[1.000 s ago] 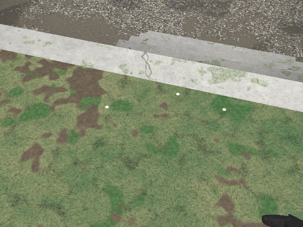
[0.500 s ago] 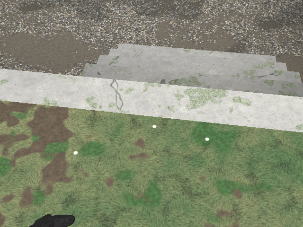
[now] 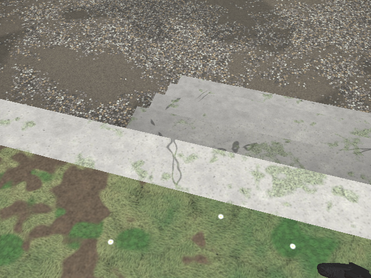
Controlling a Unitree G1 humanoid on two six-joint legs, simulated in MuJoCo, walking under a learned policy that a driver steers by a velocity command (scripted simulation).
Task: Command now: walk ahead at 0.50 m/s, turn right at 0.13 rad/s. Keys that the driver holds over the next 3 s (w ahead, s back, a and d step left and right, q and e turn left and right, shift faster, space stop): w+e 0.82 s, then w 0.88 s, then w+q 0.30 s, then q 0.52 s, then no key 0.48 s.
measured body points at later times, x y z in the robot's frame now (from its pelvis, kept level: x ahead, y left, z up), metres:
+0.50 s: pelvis +0.26 -0.01 +0.00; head +0.29 -0.02 +0.45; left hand +0.50 +0.17 -0.10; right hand +0.21 -0.29 -0.13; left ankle +0.12 +0.11 -0.72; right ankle +0.38 -0.15 -0.70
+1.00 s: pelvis +0.53 -0.10 +0.01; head +0.55 -0.12 +0.46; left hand +0.70 +0.14 -0.11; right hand +0.62 -0.41 -0.08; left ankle +0.73 -0.06 -0.71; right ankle +0.38 -0.14 -0.72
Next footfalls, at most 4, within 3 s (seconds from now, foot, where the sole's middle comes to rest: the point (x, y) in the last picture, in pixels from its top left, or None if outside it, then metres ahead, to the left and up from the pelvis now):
0.54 right None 0.42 -0.15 -0.76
1.02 left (225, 203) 0.76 -0.08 -0.76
1.54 right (306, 190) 0.85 -0.41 -0.76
2.14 left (264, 151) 1.17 -0.30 -0.93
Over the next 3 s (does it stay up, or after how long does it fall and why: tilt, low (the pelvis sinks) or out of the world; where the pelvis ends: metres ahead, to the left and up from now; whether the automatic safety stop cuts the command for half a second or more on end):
stays up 1.11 -0.43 -0.17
